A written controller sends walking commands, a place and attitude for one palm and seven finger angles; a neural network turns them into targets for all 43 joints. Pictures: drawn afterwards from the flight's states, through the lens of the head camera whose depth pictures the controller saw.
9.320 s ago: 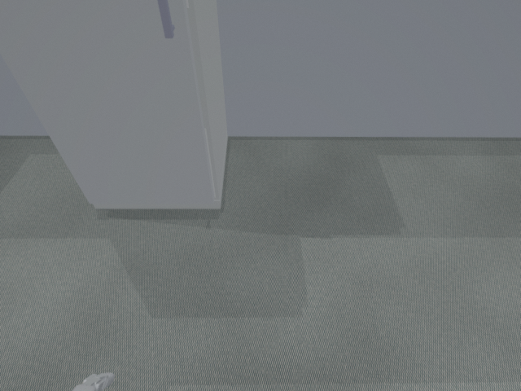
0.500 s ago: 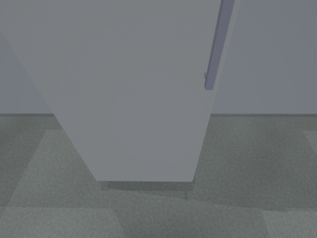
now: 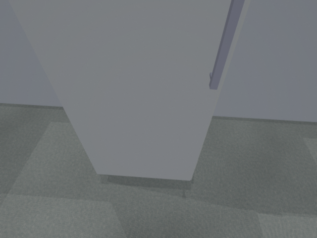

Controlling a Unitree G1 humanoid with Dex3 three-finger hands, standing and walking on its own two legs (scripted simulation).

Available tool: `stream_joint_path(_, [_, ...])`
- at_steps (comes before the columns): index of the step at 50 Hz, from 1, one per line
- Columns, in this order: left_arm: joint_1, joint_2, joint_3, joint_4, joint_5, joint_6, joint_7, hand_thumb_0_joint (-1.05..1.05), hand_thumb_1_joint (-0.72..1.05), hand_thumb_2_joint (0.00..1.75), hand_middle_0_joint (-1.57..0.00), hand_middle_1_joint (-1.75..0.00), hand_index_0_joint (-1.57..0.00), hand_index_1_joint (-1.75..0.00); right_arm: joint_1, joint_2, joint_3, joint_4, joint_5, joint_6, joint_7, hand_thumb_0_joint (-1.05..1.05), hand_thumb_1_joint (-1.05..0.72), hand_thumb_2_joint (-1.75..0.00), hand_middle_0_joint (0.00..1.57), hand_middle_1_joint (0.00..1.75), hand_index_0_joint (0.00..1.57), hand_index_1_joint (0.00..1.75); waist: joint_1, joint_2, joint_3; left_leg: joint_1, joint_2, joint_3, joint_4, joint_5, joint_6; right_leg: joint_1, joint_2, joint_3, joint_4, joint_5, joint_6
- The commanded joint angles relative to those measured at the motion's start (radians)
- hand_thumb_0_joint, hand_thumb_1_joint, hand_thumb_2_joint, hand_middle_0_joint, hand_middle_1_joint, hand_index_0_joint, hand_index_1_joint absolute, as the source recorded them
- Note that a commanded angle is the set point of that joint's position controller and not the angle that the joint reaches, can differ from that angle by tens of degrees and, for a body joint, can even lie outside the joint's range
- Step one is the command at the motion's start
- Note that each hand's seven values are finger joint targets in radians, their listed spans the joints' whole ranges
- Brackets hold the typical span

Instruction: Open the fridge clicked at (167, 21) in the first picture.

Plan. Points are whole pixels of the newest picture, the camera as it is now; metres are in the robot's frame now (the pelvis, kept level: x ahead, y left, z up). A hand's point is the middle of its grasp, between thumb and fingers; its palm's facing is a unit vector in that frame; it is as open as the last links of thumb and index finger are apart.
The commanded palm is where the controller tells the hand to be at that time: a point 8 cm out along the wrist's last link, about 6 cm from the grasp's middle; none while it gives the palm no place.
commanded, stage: come to a stop and stand still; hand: right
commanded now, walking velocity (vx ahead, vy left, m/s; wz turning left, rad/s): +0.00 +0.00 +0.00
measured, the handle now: (222, 44) +0.54 -0.12 +0.23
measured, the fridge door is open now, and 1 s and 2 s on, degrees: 0 0 0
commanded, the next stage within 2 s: look again from close up in 0.62 s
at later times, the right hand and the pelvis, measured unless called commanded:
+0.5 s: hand out of the picture -0.06 -0.13 -0.18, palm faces +0.04 +0.99 -0.15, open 7.4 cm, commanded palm none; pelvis -0.02 +0.02 +0.00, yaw +0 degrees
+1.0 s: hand out of the picture +0.00 -0.17 -0.18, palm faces +0.02 +0.97 -0.25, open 7.4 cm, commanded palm none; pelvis -0.02 +0.01 -0.01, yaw +0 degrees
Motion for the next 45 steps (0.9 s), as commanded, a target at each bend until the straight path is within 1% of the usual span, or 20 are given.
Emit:
stream_joint_path(1, [0.034,0.109,0.021,-0.031,-0.006,-0.014,0.008,0.00,0.90,0.90,-0.20,-0.30,-0.20,-0.30,0.084,-0.083,-0.010,-0.013,0.000,-0.013,-0.002,0.00,-0.90,-0.90,0.20,0.30,0.20,0.30,-0.019,0.007,0.018,-0.064,0.038,-0.024,-0.071,0.129,0.046,-0.001,-0.111,0.109,-0.083,0.156,0.011])
stream_joint_path(5, [0.048,0.099,0.022,-0.026,-0.007,-0.012,0.009,0.00,0.90,0.90,-0.20,-0.30,-0.20,-0.30,0.100,-0.070,-0.008,-0.007,-0.001,-0.015,-0.004,0.00,-0.90,-0.90,0.20,0.30,0.20,0.30,-0.014,0.008,0.031,-0.084,0.034,-0.030,-0.081,0.110,0.049,-0.006,-0.109,0.105,-0.083,0.117,0.012])
stream_joint_path(10, [0.054,0.084,0.023,-0.024,-0.008,-0.007,0.009,0.00,0.90,0.90,-0.20,-0.30,-0.20,-0.30,0.127,-0.055,-0.004,0.003,-0.002,-0.016,-0.006,0.00,-0.90,-0.90,0.20,0.30,0.20,0.30,-0.013,-0.015,0.064,-0.121,0.030,-0.039,-0.093,0.067,0.052,-0.021,-0.105,0.104,-0.090,0.043,0.015])
stream_joint_path(13, [0.059,0.081,0.025,-0.026,-0.008,-0.007,0.011,0.00,0.90,0.90,-0.20,-0.30,-0.20,-0.30,0.139,-0.044,-0.004,0.009,-0.003,-0.018,-0.005,0.00,-0.90,-0.90,0.20,0.30,0.20,0.30,-0.010,-0.019,0.062,-0.136,0.027,-0.044,-0.092,0.057,0.053,-0.020,-0.104,0.104,-0.092,0.018,0.015])
stream_joint_path(20, [0.059,0.076,0.028,-0.031,-0.008,-0.005,0.010,0.00,0.90,0.90,-0.20,-0.30,-0.20,-0.30,0.155,-0.037,-0.003,0.012,-0.006,-0.023,-0.006,0.00,-0.90,-0.90,0.20,0.30,0.20,0.30,-0.006,0.005,0.065,-0.163,0.023,-0.054,-0.099,0.042,0.058,-0.019,-0.105,0.099,-0.072,0.020,0.018])
stream_joint_path(22, [0.057,0.076,0.028,-0.032,-0.007,-0.005,0.010,0.00,0.90,0.90,-0.20,-0.30,-0.20,-0.30,0.159,-0.037,-0.004,0.011,-0.005,-0.024,-0.006,0.00,-0.90,-0.90,0.20,0.30,0.20,0.30,-0.007,-0.003,0.069,-0.169,0.024,-0.055,-0.101,0.028,0.058,-0.024,-0.104,0.098,-0.072,0.008,0.020])
stream_joint_path(23, [0.055,0.076,0.029,-0.034,-0.006,-0.005,0.010,0.00,0.90,0.90,-0.20,-0.30,-0.20,-0.30,0.161,-0.034,-0.004,0.012,-0.006,-0.025,-0.006,0.00,-0.90,-0.90,0.20,0.30,0.20,0.30,-0.008,0.005,0.072,-0.177,0.022,-0.057,-0.100,0.027,0.058,-0.022,-0.104,0.098,-0.071,0.008,0.020])
stream_joint_path(26, [0.056,0.078,0.029,-0.034,-0.006,-0.007,0.010,0.00,0.90,0.90,-0.20,-0.30,-0.20,-0.30,0.159,-0.039,-0.006,0.007,-0.006,-0.026,-0.006,0.00,-0.90,-0.90,0.20,0.30,0.20,0.30,-0.008,-0.003,0.059,-0.167,0.022,-0.057,-0.098,0.042,0.061,-0.022,-0.107,0.098,-0.066,0.028,0.019])
stream_joint_path(29, [0.051,0.081,0.030,-0.036,-0.007,-0.006,0.009,0.00,0.90,0.90,-0.20,-0.30,-0.20,-0.30,0.162,-0.043,-0.007,0.006,-0.006,-0.026,-0.006,0.00,-0.90,-0.90,0.20,0.30,0.20,0.30,-0.011,0.004,0.071,-0.178,0.021,-0.059,-0.102,0.021,0.062,-0.028,-0.108,0.101,-0.065,0.012,0.020])
stream_joint_path(33, [0.047,0.085,0.031,-0.038,-0.005,-0.007,0.009,0.00,0.90,0.90,-0.20,-0.30,-0.20,-0.30,0.151,-0.049,-0.010,-0.001,-0.006,-0.026,-0.004,0.00,-0.90,-0.90,0.20,0.30,0.20,0.30,-0.012,-0.012,0.072,-0.178,0.021,-0.062,-0.098,0.015,0.064,-0.038,-0.107,0.101,-0.071,-0.002,0.020])
stream_joint_path(35, [0.053,0.089,0.031,-0.040,-0.005,-0.007,0.008,0.00,0.90,0.90,-0.20,-0.30,-0.20,-0.30,0.146,-0.055,-0.011,-0.006,-0.007,-0.026,-0.004,0.00,-0.90,-0.90,0.20,0.30,0.20,0.30,-0.010,-0.006,0.061,-0.170,0.019,-0.060,-0.094,0.021,0.064,-0.038,-0.110,0.102,-0.069,0.003,0.020])
stream_joint_path(36, [-0.030,0.116,0.017,-0.111,-0.003,-0.025,-0.005,0.00,0.90,0.90,-0.20,-0.30,-0.20,-0.30,0.183,-0.068,0.004,0.001,-0.024,-0.048,-0.036,0.00,-0.90,-0.90,0.20,0.30,0.20,0.30,-0.037,0.003,0.061,-0.170,0.068,-0.115,-0.055,0.339,0.077,-0.130,-0.119,0.076,0.145,0.123,0.041])
stream_joint_path(37, [0.025,0.063,0.018,-0.136,-0.002,-0.013,-0.012,0.00,0.90,0.90,-0.20,-0.30,-0.20,-0.30,0.131,-0.114,-0.009,-0.052,-0.013,-0.056,-0.027,0.00,-0.90,-0.90,0.20,0.30,0.20,0.30,0.020,-0.010,-0.026,-0.176,0.087,-0.114,-0.053,0.101,0.101,-0.083,-0.079,0.080,0.110,-0.059,0.032])
stream_joint_path(38, [0.044,0.075,0.021,-0.124,0.003,-0.014,-0.013,0.00,0.90,0.90,-0.20,-0.30,-0.20,-0.30,0.096,-0.107,-0.009,-0.069,-0.013,-0.053,-0.017,0.00,-0.90,-0.90,0.20,0.30,0.20,0.30,0.021,-0.068,-0.010,-0.216,0.052,-0.089,-0.022,-0.056,0.110,-0.078,-0.080,0.085,0.078,-0.043,0.024])
stream_joint_path(39, [0.079,0.081,0.014,-0.123,0.011,-0.027,-0.017,0.00,0.90,0.90,-0.20,-0.30,-0.20,-0.30,0.095,-0.096,-0.011,-0.073,-0.013,-0.061,-0.013,0.00,-0.90,-0.90,0.20,0.30,0.20,0.30,0.020,-0.119,-0.068,-0.180,0.029,-0.053,0.030,0.013,0.110,-0.079,-0.096,0.100,0.078,0.072,0.020])
stream_joint_path(40, [0.078,0.093,0.016,-0.130,0.009,-0.030,-0.014,0.00,0.90,0.90,-0.20,-0.30,-0.20,-0.30,0.115,-0.087,-0.009,-0.074,-0.009,-0.058,-0.011,0.00,-0.90,-0.90,0.20,0.30,0.20,0.30,0.011,-0.132,-0.090,-0.160,0.011,-0.047,0.050,0.018,0.105,-0.075,-0.109,0.113,0.063,0.092,0.011])
stream_joint_path(41, [0.065,0.102,0.017,-0.140,0.006,-0.029,-0.011,0.00,0.90,0.90,-0.20,-0.30,-0.20,-0.30,0.122,-0.081,-0.008,-0.076,-0.009,-0.052,-0.010,0.00,-0.90,-0.90,0.20,0.30,0.20,0.30,0.004,-0.125,-0.081,-0.156,0.001,-0.039,0.061,0.013,0.101,-0.087,-0.115,0.121,0.052,0.090,0.003])
stream_joint_path(43, [0.060,0.110,0.017,-0.154,0.004,-0.025,-0.007,0.00,0.90,0.90,-0.20,-0.30,-0.20,-0.30,0.117,-0.067,-0.003,-0.076,-0.009,-0.042,-0.006,0.00,-0.90,-0.90,0.20,0.30,0.20,0.30,-0.002,-0.058,-0.027,-0.173,-0.008,-0.031,0.061,-0.024,0.097,-0.134,-0.116,0.133,0.024,0.019,-0.005])
stream_joint_path(44, [0.059,0.107,0.016,-0.157,0.007,-0.025,-0.006,0.00,0.90,0.90,-0.20,-0.30,-0.20,-0.30,0.105,-0.069,-0.004,-0.081,-0.012,-0.040,-0.005,0.00,-0.90,-0.90,0.20,0.30,0.20,0.30,-0.002,-0.040,0.004,-0.177,-0.008,-0.028,0.062,-0.016,0.096,-0.154,-0.114,0.135,0.016,0.020,-0.008])
stream_joint_path(45, [0.058,0.114,0.016,-0.159,0.007,-0.025,-0.006,0.00,0.90,0.90,-0.20,-0.30,-0.20,-0.30,0.109,-0.069,-0.004,-0.083,-0.011,-0.039,-0.004,0.00,-0.90,-0.90,0.20,0.30,0.20,0.30,-0.005,-0.020,0.014,-0.189,-0.007,-0.032,0.062,-0.017,0.094,-0.149,-0.113,0.131,0.011,0.014,-0.007])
